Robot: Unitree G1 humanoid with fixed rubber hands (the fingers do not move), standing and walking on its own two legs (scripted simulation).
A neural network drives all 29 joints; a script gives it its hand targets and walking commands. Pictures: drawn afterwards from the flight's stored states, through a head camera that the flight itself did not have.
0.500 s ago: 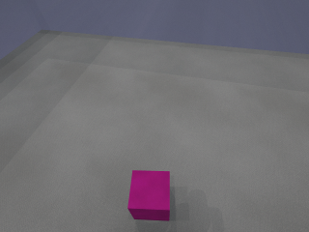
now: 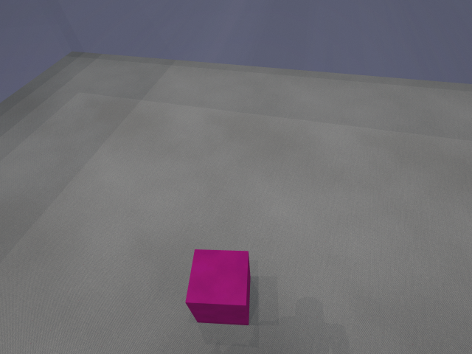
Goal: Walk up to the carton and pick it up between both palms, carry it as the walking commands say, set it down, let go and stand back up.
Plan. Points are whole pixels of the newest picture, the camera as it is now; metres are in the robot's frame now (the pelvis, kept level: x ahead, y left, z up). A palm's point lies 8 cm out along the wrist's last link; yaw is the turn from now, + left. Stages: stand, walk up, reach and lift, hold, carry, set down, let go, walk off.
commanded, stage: walk up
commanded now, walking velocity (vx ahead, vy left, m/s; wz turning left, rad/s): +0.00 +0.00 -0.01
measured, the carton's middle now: (222, 287) +0.48 +0.11 -0.66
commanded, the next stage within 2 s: none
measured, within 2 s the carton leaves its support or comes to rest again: neither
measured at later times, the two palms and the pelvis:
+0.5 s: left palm out of the picture +0.00 +0.20 -0.12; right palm out of the picture -0.05 -0.27 -0.15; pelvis -0.04 -0.04 +0.00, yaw -1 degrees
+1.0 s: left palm out of the picture -0.07 +0.20 -0.12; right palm out of the picture -0.05 -0.27 -0.17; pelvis -0.07 -0.04 -0.01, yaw +0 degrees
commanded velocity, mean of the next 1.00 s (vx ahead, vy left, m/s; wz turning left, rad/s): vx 0.00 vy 0.03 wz -0.01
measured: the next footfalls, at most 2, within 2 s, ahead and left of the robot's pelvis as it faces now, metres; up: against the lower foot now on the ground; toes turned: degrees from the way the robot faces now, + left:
left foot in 0.10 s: -0.02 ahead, +0.15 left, +0.00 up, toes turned +6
left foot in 0.54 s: -0.04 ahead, +0.11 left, +0.00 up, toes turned +5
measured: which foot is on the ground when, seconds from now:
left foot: up 0.00-0.08, down 0.10-0.24, up 0.26-0.52, down 0.54-0.66, up 0.68-1.00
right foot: down 0.00-0.52, up 0.54-0.64, down 0.66-1.00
